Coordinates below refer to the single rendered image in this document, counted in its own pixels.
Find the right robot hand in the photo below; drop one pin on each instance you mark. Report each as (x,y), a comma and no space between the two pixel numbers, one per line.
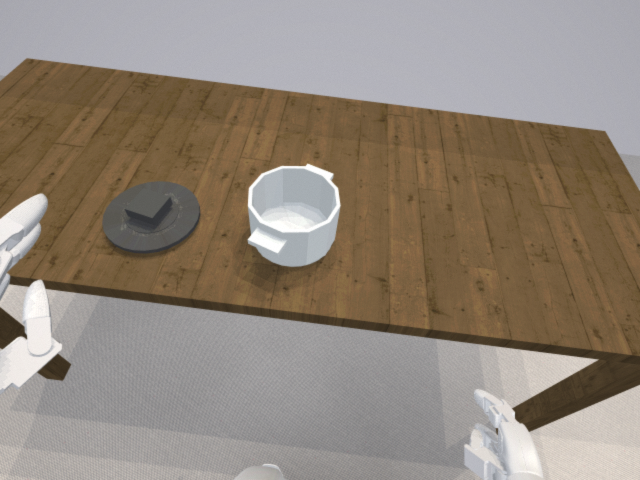
(495,457)

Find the pot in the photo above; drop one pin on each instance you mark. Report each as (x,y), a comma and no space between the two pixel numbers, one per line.
(293,214)

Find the lid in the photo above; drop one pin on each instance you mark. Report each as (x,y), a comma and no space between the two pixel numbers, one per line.
(136,236)

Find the knob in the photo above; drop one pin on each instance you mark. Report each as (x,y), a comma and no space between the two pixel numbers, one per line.
(148,206)

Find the table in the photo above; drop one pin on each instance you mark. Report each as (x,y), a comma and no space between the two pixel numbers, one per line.
(452,226)

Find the left robot hand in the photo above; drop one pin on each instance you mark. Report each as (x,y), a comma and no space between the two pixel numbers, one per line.
(23,358)

